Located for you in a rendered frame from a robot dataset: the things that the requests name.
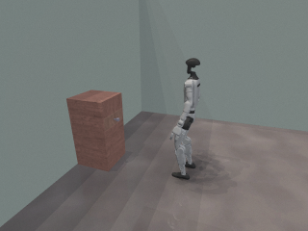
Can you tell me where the cabinet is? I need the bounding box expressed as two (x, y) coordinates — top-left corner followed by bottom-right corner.
(66, 90), (126, 172)

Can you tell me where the robot right thigh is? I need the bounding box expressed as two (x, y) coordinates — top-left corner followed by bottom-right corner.
(183, 126), (192, 145)

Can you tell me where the robot left shin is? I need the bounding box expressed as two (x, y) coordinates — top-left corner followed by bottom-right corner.
(175, 147), (186, 175)

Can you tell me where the drawer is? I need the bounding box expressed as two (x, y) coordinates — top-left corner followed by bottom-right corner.
(104, 109), (122, 132)

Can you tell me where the left robot forearm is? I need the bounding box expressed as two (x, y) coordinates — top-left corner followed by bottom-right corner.
(177, 101), (191, 128)

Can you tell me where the left robot hand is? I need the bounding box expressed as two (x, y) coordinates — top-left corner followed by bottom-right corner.
(169, 126), (182, 142)

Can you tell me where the left robot upper arm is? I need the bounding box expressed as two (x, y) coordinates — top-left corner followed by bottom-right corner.
(184, 80), (194, 106)

